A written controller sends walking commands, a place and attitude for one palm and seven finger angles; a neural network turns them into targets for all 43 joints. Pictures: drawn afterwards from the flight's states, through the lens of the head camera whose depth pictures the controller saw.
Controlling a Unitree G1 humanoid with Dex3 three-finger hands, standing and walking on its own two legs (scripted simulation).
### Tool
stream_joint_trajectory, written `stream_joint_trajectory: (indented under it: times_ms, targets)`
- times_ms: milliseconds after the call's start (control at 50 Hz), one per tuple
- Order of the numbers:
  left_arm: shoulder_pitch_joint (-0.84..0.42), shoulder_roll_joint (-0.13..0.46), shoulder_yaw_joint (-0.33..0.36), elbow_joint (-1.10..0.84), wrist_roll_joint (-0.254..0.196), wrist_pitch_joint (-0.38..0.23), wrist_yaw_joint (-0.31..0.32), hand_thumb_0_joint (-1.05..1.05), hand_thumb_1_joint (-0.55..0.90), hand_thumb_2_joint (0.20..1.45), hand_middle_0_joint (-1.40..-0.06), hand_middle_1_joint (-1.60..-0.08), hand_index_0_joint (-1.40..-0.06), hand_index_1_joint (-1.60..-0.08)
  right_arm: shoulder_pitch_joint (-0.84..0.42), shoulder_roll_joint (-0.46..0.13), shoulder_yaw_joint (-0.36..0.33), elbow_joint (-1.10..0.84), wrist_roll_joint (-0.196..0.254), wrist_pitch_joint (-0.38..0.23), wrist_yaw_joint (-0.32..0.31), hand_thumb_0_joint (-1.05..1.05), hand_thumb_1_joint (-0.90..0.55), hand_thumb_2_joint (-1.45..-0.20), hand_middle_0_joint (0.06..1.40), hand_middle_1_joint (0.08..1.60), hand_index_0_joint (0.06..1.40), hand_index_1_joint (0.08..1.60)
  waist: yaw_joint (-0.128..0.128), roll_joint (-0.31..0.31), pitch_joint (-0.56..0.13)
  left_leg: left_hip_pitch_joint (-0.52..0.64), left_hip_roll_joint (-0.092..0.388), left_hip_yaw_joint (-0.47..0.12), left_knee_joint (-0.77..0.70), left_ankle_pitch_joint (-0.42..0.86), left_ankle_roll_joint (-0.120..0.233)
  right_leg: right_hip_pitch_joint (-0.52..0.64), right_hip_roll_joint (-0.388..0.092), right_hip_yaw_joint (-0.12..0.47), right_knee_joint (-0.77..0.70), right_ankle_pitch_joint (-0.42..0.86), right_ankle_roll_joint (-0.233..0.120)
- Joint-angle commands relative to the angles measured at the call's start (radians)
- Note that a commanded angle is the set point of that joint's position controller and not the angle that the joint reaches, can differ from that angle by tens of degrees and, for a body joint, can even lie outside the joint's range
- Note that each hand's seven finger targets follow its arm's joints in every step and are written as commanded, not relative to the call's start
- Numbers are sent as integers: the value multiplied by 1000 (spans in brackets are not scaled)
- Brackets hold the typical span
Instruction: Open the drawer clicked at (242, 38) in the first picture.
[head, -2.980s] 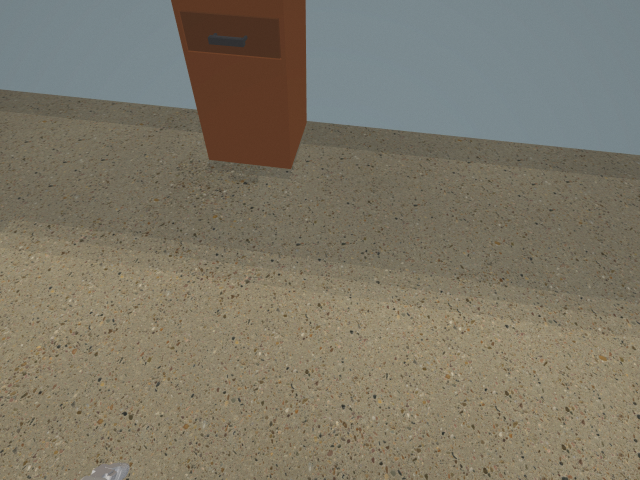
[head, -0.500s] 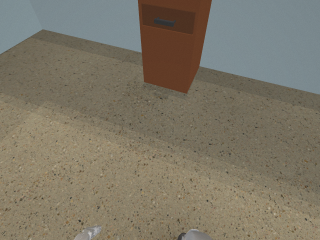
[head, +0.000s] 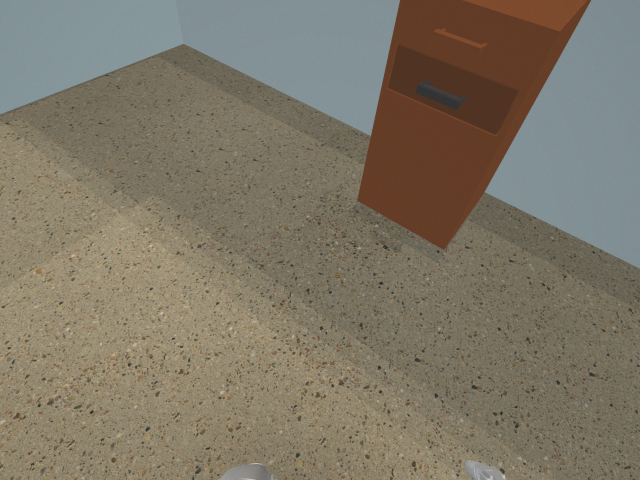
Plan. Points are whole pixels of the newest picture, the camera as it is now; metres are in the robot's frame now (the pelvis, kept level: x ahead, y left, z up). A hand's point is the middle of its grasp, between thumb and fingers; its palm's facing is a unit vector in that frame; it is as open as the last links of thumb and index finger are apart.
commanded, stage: walk to a spot facing it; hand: left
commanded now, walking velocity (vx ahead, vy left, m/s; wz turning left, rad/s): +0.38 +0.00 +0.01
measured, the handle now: (441, 93) +1.21 -0.25 -0.12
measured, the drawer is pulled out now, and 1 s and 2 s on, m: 0.00 0.00 0.00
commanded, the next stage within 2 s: turn to face it in 0.62 s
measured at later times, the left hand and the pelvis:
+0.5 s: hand (253, 334) +0.35 +0.15 -0.15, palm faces -0.06 -0.97 -0.24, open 7.3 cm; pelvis +0.22 -0.04 +0.00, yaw -1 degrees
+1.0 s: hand (256, 367) +0.31 +0.13 -0.17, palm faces +0.12 -0.99 -0.12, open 7.3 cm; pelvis +0.38 -0.02 +0.01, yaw +0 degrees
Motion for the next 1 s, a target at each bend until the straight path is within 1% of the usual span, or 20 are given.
stream_joint_trajectory:
  times_ms: [0,60,100,240,360,380,420,440,460,480,520,600,700,780,840,860,880,900,920,980]
  targets:
    - [-156,91,22,-132,-8,-31,-1,0,900,900,-200,-300,-200,-300,307,-187,-47,46,10,-4,-42,0,-900,-900,200,300,200,300,-151,125,-64,422,357,-468,-401,8,137,-557,-37,137,510,42,-26]
    - [-82,31,21,-94,7,-4,-7,0,900,900,-200,-300,-200,-300,220,-104,-22,39,8,-24,-46,0,-900,-900,200,300,200,300,-66,120,-30,258,256,-242,-441,93,84,-436,-64,140,408,153,-7]
    - [-71,16,25,-91,9,11,-6,0,900,900,-200,-300,-200,-300,230,-73,-26,44,8,-28,-47,0,-900,-900,200,300,200,300,-50,127,-13,223,223,-198,-474,84,83,-423,-61,128,359,215,2]
    - [-260,24,32,-173,6,23,-20,0,900,900,-200,-300,-200,-300,297,-96,-28,75,8,-30,-49,0,-900,-900,200,300,200,300,-66,134,64,297,214,-136,-513,113,105,-491,-61,102,73,318,18]
    - [-375,38,29,-220,2,5,-24,0,900,900,-200,-300,-200,-300,360,-120,-32,116,-6,-19,-48,0,-900,-900,200,300,200,300,-92,136,63,379,234,-114,-415,249,89,-387,3,54,-144,261,-27]
    - [-353,44,31,-213,3,0,-25,0,900,900,-200,-300,-200,-300,363,-125,-30,121,-6,-16,-49,0,-900,-900,200,300,200,300,-81,136,51,366,225,-103,-363,314,81,-314,29,31,-175,249,-37]
    - [-140,90,44,-143,9,-16,-20,0,900,900,-200,-300,-200,-300,345,-122,-26,124,2,-14,-46,0,-900,-900,200,300,200,300,24,64,-53,278,156,-44,-84,454,34,10,74,11,-273,303,-64]
    - [28,178,66,-97,14,-31,-9,0,900,900,-200,-300,-200,-300,344,-92,-20,110,15,-19,-37,0,-900,-900,200,300,200,300,91,-67,-173,76,88,1,199,289,-8,282,-100,206,-305,283,-122]
    - [140,295,89,-74,4,-32,2,0,900,900,-200,-300,-200,-300,368,-33,-7,74,23,-26,-37,0,-900,-900,200,300,200,300,89,-279,-280,-186,-53,-8,525,-327,-49,467,-376,616,-422,396,-228]
    - [96,301,90,-81,-10,-29,6,0,900,900,-200,-300,-200,-300,322,-75,-16,69,24,-19,-39,0,-900,-900,200,300,200,300,87,-215,-274,-213,-8,-138,668,-339,-31,363,-405,640,-487,282,-257]
    - [-90,183,60,-130,-8,-28,16,0,900,900,-200,-300,-200,-300,224,-51,-22,58,13,-6,-33,0,-900,-900,200,300,200,300,22,-54,-55,-260,79,-175,694,-158,-33,81,-343,468,-547,159,-206]
    - [-156,78,21,-125,2,-47,21,0,900,900,-200,-300,-200,-300,325,15,-17,99,3,41,-20,0,-900,-900,200,300,200,300,-86,-75,-4,-137,80,-137,519,-44,-67,-126,-225,141,-587,353,-125]
    - [-141,93,22,-124,1,-53,23,0,900,900,-200,-300,-200,-300,208,14,-18,31,4,54,2,0,-900,-900,200,300,200,300,-85,-74,19,-162,85,-82,290,41,-91,-92,-213,10,-584,481,-122]
    - [-50,87,2,-74,-1,-42,25,0,900,900,-200,-300,-200,-300,114,28,3,23,3,34,-4,0,-900,-900,200,300,200,300,-39,-104,19,-47,35,-16,58,50,-84,-25,-172,40,-496,746,-129]
    - [-61,100,8,-60,-7,-23,30,0,900,900,-200,-300,-200,-300,159,-11,5,46,4,20,-20,0,-900,-900,200,300,200,300,-71,-101,-25,137,9,7,-113,119,-85,-11,-131,60,-379,789,-110]
    - [-59,94,8,-64,-10,-14,30,0,900,900,-200,-300,-200,-300,210,-55,-3,61,4,15,-29,0,-900,-900,200,300,200,300,-91,-38,-67,276,37,-5,-175,285,-80,-61,-102,58,-286,725,-82]
    - [-36,64,7,-74,-14,-6,30,0,900,900,-200,-300,-200,-300,273,-136,-19,69,-1,10,-42,0,-900,-900,200,300,200,300,-113,111,-136,454,166,-106,-165,567,-39,-178,-36,29,-158,488,-35]
    - [-15,40,8,-82,-20,5,29,0,900,900,-200,-300,-200,-300,327,-221,-37,74,1,18,-49,0,-900,-900,200,300,200,300,-126,299,-179,506,340,-240,-180,774,52,-258,46,-1,31,-10,-7]
    - [-21,36,8,-94,-20,18,31,0,900,900,-200,-300,-200,-300,314,-224,-27,74,3,20,-64,0,-900,-900,200,300,200,300,-121,351,-217,499,423,-288,-243,784,107,-308,60,68,231,-229,9]
    - [-109,54,36,-115,-7,40,16,0,900,900,-200,-300,-200,-300,138,-161,-20,5,5,29,-66,0,-900,-900,200,300,200,300,-87,222,-105,284,372,-163,-288,470,99,-362,4,126,394,-107,5]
